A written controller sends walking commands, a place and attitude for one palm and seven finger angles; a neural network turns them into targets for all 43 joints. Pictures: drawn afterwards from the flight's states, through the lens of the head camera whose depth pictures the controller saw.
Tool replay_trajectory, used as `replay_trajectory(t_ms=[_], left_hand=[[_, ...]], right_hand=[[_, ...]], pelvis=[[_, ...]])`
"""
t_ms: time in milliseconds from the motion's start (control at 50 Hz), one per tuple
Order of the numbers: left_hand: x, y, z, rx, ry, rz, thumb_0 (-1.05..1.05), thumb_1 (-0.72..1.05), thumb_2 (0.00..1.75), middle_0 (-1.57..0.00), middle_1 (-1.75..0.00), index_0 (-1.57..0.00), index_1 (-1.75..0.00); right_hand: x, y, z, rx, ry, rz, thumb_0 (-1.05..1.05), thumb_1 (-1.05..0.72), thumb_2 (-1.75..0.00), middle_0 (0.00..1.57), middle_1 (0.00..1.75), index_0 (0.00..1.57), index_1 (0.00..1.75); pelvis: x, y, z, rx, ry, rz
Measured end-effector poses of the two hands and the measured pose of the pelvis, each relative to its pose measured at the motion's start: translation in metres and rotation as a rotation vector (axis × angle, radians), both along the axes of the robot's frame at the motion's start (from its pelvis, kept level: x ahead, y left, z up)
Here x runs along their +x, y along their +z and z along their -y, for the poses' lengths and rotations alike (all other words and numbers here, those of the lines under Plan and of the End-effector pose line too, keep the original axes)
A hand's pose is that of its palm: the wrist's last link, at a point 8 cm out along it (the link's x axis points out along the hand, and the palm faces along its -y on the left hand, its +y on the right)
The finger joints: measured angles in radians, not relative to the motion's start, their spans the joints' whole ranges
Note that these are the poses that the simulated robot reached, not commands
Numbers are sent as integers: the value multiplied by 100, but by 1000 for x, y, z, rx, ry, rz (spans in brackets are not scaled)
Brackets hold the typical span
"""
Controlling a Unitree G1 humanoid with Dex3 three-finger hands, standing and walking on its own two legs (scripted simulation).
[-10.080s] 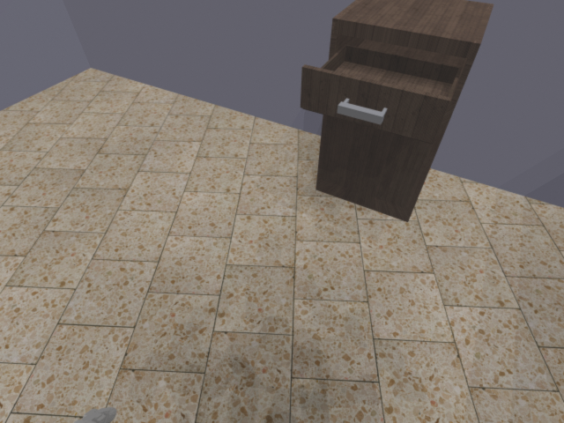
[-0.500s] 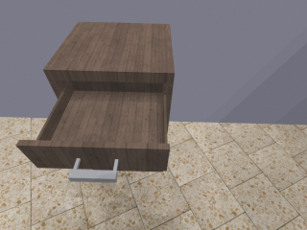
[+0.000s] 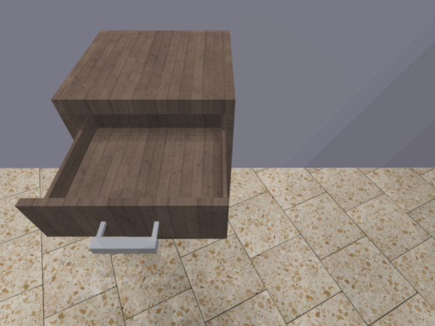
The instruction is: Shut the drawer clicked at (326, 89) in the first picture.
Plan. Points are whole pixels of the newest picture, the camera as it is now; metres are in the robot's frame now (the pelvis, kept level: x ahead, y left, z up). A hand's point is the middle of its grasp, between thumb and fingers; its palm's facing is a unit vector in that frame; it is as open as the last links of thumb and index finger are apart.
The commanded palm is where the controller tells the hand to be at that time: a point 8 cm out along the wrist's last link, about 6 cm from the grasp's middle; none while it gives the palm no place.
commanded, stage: come to a stop and stand still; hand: left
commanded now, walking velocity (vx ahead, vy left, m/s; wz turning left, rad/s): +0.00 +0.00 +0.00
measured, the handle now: (127, 235) +0.31 +0.22 -0.06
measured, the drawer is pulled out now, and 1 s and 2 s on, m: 0.30 0.30 0.28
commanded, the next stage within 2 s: look again from close up in 0.28 s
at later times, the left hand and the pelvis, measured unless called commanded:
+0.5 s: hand out of the picture -0.01 +0.15 -0.17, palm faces +0.01 -0.98 -0.19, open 7.4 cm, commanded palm none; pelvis +0.00 -0.02 +0.00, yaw -1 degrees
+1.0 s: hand out of the picture +0.00 +0.15 -0.17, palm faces +0.07 -0.98 -0.19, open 7.4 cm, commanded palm +0.09 +0.20 -0.07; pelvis +0.00 -0.02 +0.00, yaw +0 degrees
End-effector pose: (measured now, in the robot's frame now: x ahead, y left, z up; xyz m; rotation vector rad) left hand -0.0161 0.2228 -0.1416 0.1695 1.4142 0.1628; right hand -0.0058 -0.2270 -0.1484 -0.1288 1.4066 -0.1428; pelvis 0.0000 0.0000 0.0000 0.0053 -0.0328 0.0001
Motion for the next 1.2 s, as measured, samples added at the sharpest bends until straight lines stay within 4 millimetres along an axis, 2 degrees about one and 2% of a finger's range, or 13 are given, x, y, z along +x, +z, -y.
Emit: replay_trajectory(t_ms=[180,420,980,1020,1060,1100,1160,1200], left_hand=[[-2,0,15,-12,-2,1,1,91,90,-20,-30,-20,-30],[0,-1,26,-21,-1,4,1,91,90,-20,-30,-20,-30],[0,-2,30,-22,4,4,1,91,90,-20,-30,-20,-30],[23,13,19,11,77,149,3,93,90,-20,-31,-21,-30],[61,46,2,93,101,423,4,96,90,-22,-32,-22,-31],[100,81,-6,123,109,662,5,96,90,-23,-33,-23,-33],[155,129,3,95,46,1005,4,95,90,-26,-37,-26,-37],[175,144,15,30,11,1177,3,94,90,-28,-40,-28,-40]], right_hand=[[-10,-3,-2,24,-13,-15,1,-90,-89,20,30,20,30],[-11,-3,1,31,-21,-21,0,-90,-89,20,30,20,30],[-10,-1,6,21,-13,-26,0,-90,-89,20,30,20,30],[-2,4,11,-15,-2,60,1,-91,-89,20,30,20,30],[16,9,20,-53,7,198,2,-92,-89,20,30,20,30],[40,14,29,-75,19,332,2,-92,-89,20,30,20,30],[84,24,40,-104,54,542,2,-91,-89,20,30,20,30],[114,35,45,-116,74,670,2,-91,-89,20,30,20,30]], pelvis=[[-4,0,8,0,-4,-3],[-4,0,15,0,-9,-10],[-3,1,20,-10,-4,-18],[-4,-1,19,-8,-1,-16],[-3,-3,19,-3,12,-20],[-5,-6,17,-2,35,-22],[-11,-13,15,-5,53,-50],[-15,-21,16,-3,44,-90]])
